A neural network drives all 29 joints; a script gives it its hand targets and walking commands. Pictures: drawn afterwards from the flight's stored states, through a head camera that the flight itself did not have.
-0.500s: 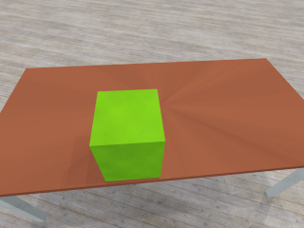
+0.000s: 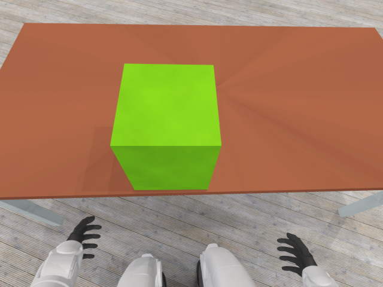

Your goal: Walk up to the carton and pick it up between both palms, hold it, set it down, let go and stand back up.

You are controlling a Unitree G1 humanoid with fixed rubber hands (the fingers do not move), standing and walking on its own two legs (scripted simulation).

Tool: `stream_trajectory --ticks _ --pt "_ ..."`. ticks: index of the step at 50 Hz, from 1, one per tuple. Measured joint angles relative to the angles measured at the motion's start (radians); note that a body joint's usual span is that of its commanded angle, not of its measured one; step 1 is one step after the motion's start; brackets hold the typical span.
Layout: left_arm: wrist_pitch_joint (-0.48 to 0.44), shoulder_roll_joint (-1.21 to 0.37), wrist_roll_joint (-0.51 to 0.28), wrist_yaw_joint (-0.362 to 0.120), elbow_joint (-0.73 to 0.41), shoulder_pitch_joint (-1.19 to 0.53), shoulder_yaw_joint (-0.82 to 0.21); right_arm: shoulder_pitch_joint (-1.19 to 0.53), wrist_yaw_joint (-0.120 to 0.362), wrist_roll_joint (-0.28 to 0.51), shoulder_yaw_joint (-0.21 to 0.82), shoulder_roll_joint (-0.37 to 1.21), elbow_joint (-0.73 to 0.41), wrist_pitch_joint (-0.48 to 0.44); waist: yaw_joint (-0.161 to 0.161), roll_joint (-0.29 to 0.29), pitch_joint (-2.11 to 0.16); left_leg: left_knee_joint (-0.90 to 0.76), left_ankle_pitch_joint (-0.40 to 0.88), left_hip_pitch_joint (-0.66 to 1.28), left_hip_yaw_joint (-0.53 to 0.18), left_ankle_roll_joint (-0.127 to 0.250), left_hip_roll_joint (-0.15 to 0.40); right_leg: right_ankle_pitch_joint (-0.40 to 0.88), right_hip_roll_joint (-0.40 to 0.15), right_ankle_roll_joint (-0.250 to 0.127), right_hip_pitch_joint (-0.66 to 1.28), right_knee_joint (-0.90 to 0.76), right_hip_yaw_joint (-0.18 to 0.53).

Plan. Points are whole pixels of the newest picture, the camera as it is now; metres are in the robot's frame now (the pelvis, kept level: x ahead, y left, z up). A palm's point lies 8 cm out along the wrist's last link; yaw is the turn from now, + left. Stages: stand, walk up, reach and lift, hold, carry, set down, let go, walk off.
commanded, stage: reach and lift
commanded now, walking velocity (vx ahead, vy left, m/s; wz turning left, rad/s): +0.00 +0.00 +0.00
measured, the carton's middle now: (170, 133) +0.45 +0.03 -0.04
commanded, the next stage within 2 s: none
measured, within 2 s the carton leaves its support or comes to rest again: neither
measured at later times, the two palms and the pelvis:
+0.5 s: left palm (69, 259) +0.18 +0.23 -0.06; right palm (296, 272) +0.13 -0.22 -0.07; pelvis -0.01 -0.01 +0.02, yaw +1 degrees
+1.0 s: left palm (71, 247) +0.20 +0.22 -0.04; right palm (290, 250) +0.17 -0.20 -0.03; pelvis +0.01 +0.00 +0.04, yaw +2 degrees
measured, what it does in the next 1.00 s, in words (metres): stands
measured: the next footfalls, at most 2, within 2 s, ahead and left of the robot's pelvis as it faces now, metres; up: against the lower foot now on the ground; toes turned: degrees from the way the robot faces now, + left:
none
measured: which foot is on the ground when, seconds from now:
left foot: down 0.00-1.00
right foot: down 0.00-1.00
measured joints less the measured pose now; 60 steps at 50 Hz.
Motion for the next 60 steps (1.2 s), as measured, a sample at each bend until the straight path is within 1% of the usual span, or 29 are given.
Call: stream_trajectory --ticks 2,4,8,13,17,21,26,30,35,40,46,50,56,60 --pt "0.025 -0.013 0.034 -0.023 -0.091 -0.004 0.017 -0.026 -0.013 0.044 0.012 0.002 -0.051 -0.018 -0.01 -0.002 0.006 0.023 -0.008 -0.015 -0.011 -0.004 0.007 -0.001 0.006 -0.003 -0.007 0.008 -0.011" --pt "0.028 -0.029 0.06 -0.037 -0.144 0.015 0.029 -0.034 -0.02 0.075 0.028 0.007 -0.07 -0.038 -0.018 -0.006 0.002 0.027 -0.013 -0.007 -0.018 -0.007 0.014 -0.001 0.012 -0.007 0.007 0.001 -0.019" --pt "-0.004 -0.05 0.07 -0.036 -0.176 0.101 0.028 0.013 -0.031 0.091 0.047 0.03 -0.072 -0.067 -0.019 -0.02 -0.024 -0.018 -0.001 0.05 -0.027 -0.012 0.02 0.011 0.019 -0.015 0.069 -0.049 -0.026" --pt "-0.075 -0.043 0.05 -0.004 -0.128 0.175 0.02 0.099 -0.041 0.06 0.045 0.072 -0.064 -0.097 -0.006 -0.041 -0.066 -0.075 0.029 0.083 -0.037 -0.017 0.012 0.028 0.011 -0.02 0.103 -0.096 -0.036" --pt "-0.12 -0.018 0.02 0.015 -0.096 0.173 0.015 0.131 -0.052 0.035 0.032 0.116 -0.101 -0.104 0.001 -0.046 -0.063 -0.081 0.044 0.075 -0.043 -0.017 0.005 0.037 0.004 -0.022 0.095 -0.097 -0.042" --pt "-0.167 0.001 -0.016 0.025 -0.098 0.164 0.005 0.143 -0.06 0.022 0.025 0.157 -0.152 -0.116 -0.002 -0.041 -0.055 -0.1 0.062 0.08 -0.041 -0.015 0.002 0.055 0.001 -0.02 0.101 -0.115 -0.04" --pt "-0.234 -0.002 -0.046 0.034 -0.095 0.169 -0.015 0.166 -0.061 0.017 0.03 0.171 -0.179 -0.138 -0.008 -0.026 -0.066 -0.173 0.097 0.139 -0.029 -0.01 0.0 0.093 0.0 -0.015 0.156 -0.187 -0.027" --pt "-0.28 -0.019 -0.059 0.034 -0.045 0.177 -0.023 0.195 -0.058 0.015 0.032 0.159 -0.187 -0.152 -0.009 -0.02 -0.094 -0.242 0.127 0.195 -0.019 -0.006 -0.007 0.117 -0.005 -0.011 0.205 -0.244 -0.017" --pt "-0.34 -0.038 -0.067 0.039 0.018 0.179 -0.031 0.212 -0.055 0.021 0.033 0.138 -0.188 -0.162 -0.002 -0.021 -0.11 -0.297 0.149 0.25 -0.016 -0.003 -0.015 0.132 -0.011 -0.008 0.255 -0.287 -0.013" --pt "-0.412 -0.047 -0.083 0.048 0.054 0.176 -0.038 0.212 -0.055 0.039 0.043 0.135 -0.203 -0.179 0.009 -0.034 -0.115 -0.326 0.161 0.279 -0.019 -0.002 -0.021 0.136 -0.017 -0.008 0.283 -0.308 -0.015" --pt "-0.475 -0.05 -0.097 0.053 0.074 0.157 -0.05 0.181 -0.065 0.072 0.066 0.156 -0.186 -0.197 0.014 -0.05 -0.123 -0.342 0.165 0.29 -0.026 0.0 -0.028 0.135 -0.025 -0.006 0.296 -0.321 -0.022" --pt "-0.529 -0.056 -0.1 0.061 0.096 0.146 -0.065 0.156 -0.062 0.076 0.065 0.169 -0.152 -0.228 0.018 -0.046 -0.136 -0.347 0.159 0.289 -0.023 0.006 -0.03 0.134 -0.026 -0.001 0.296 -0.329 -0.018" --pt "-0.659 -0.064 -0.128 0.075 0.144 0.147 -0.094 0.131 -0.052 0.086 0.056 0.163 -0.105 -0.296 0.019 -0.018 -0.154 -0.348 0.141 0.288 -0.018 0.013 -0.029 0.126 -0.025 0.008 0.299 -0.343 -0.012" --pt "-0.751 -0.062 -0.149 0.08 0.179 0.15 -0.106 0.115 -0.048 0.107 0.061 0.152 -0.074 -0.356 0.021 -0.007 -0.159 -0.353 0.13 0.293 -0.02 0.013 -0.029 0.115 -0.024 0.011 0.306 -0.353 -0.014"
